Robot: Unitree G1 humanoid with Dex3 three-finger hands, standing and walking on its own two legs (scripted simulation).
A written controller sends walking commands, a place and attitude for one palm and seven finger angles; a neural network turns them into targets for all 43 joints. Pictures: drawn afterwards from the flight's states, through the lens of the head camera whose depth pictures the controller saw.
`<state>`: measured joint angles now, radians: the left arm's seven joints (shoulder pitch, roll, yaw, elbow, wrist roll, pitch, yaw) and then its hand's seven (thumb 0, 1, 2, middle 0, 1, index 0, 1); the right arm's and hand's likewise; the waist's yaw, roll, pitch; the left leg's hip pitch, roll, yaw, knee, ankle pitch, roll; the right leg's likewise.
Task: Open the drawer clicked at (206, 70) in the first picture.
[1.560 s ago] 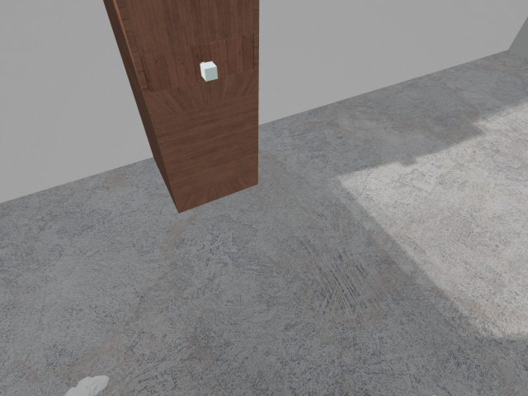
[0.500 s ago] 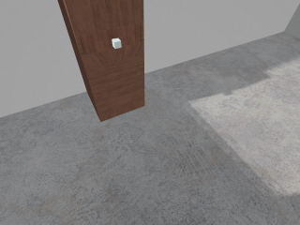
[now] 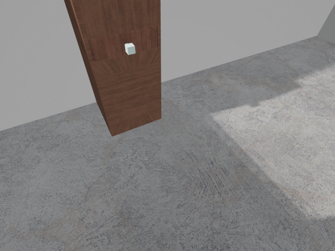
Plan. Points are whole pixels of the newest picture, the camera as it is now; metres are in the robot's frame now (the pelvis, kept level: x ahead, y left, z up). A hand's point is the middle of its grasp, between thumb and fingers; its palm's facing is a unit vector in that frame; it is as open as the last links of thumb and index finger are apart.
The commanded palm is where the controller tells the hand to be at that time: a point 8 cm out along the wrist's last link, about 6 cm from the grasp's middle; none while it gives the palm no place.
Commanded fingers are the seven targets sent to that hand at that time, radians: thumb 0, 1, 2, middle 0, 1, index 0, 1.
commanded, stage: look at it before walking up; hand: left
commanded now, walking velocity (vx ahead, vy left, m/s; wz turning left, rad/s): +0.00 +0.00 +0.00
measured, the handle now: (128, 47) +1.12 +0.29 -0.07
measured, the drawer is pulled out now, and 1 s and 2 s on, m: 0.00 0.00 0.00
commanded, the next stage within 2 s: walk to a spot facing it in 0.08 s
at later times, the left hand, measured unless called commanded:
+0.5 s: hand out of the picture +0.06 +0.21 -0.17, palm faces -0.12 -0.96 -0.25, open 7.3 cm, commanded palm none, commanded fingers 0.00 0.90 0.90 -0.20 -0.30 -0.20 -0.30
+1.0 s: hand out of the picture +0.14 +0.13 -0.17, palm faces -0.24 -0.95 -0.19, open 7.3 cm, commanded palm none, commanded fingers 0.00 0.90 0.90 -0.20 -0.30 -0.20 -0.30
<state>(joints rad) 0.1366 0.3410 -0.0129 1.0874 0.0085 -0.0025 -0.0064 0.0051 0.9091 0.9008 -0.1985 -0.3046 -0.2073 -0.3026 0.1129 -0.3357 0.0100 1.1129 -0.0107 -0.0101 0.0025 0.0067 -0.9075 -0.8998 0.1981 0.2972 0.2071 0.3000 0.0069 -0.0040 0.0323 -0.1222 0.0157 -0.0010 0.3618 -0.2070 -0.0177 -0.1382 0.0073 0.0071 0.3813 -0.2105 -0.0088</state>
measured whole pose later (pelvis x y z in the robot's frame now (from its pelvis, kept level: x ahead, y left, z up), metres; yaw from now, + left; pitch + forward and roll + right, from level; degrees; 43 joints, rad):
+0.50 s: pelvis +0.01 -0.01 -0.01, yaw -8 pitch -2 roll +1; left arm 0.26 0.27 0.02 1.01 0.02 0.06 -0.04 0.00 0.91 0.90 -0.20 -0.30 -0.20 -0.30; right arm 0.19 -0.25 -0.02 1.03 -0.02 0.01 0.00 0.01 -0.91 -0.90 0.20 0.30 0.21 0.30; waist 0.03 -0.01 0.03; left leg -0.15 0.06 0.13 0.50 -0.32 -0.02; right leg -0.31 0.02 0.02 0.74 -0.43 0.00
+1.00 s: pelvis +0.14 -0.05 -0.01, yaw -21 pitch +1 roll +0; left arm 0.46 0.15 0.03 1.05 0.02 -0.06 0.00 0.00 0.91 0.90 -0.20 -0.30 -0.21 -0.30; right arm 0.11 -0.20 -0.05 0.94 -0.02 0.00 0.03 0.01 -0.91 -0.90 0.19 0.30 0.20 0.30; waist 0.06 0.02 0.03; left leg -0.62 0.11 0.04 0.93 -0.19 -0.07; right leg -0.02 0.07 0.08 0.32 -0.32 -0.06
